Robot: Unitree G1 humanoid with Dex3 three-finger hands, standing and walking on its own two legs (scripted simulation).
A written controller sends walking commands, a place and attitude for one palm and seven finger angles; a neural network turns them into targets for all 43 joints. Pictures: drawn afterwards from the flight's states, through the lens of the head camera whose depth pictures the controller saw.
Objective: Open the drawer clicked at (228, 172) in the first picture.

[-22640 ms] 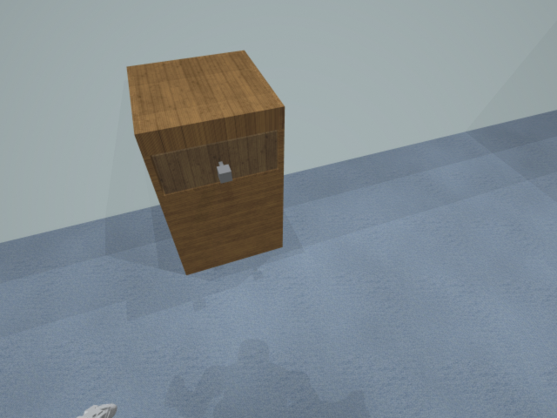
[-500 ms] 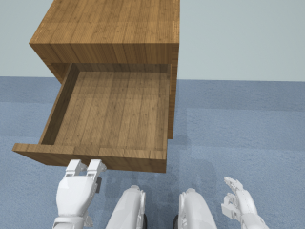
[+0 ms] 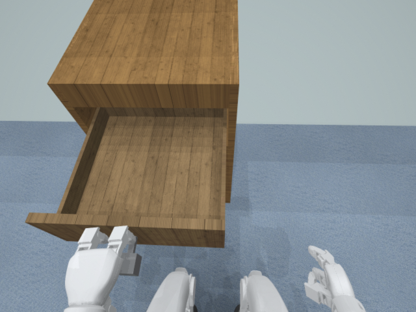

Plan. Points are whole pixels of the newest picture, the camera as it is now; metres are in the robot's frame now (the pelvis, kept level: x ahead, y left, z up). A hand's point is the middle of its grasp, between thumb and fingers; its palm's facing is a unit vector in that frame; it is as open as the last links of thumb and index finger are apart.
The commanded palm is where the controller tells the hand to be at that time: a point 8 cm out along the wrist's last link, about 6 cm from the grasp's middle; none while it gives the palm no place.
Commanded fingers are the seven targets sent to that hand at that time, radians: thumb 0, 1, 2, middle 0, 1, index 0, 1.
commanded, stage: lift the hand off the handle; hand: left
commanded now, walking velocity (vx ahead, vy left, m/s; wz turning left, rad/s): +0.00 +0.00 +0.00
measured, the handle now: (130, 254) +0.24 +0.19 -0.09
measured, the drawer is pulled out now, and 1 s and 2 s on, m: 0.30 0.30 0.30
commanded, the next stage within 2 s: draw the hand back to the body in 1.66 s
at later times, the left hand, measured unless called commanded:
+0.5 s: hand (102, 270) +0.20 +0.20 -0.01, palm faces -0.08 -0.15 -0.99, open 13.7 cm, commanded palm +0.18 +0.19 +0.04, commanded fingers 0.00 -0.50 0.30 -0.30 -1.20 -0.30 -1.20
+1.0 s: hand (100, 264) +0.20 +0.19 +0.03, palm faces -0.03 -0.15 -0.99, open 13.8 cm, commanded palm +0.18 +0.19 +0.08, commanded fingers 0.00 -0.50 0.30 -0.30 -1.20 -0.30 -1.20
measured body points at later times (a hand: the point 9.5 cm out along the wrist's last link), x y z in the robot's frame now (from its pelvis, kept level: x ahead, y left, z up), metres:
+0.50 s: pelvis +0.01 +0.01 +0.02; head +0.09 -0.01 +0.47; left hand +0.19 +0.21 +0.04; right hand +0.22 -0.21 -0.08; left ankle +0.03 +0.12 -0.61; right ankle +0.03 -0.08 -0.61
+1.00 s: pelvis +0.02 +0.00 +0.05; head +0.07 -0.03 +0.49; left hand +0.20 +0.20 +0.08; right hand +0.22 -0.22 -0.05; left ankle +0.03 +0.12 -0.61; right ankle +0.03 -0.08 -0.61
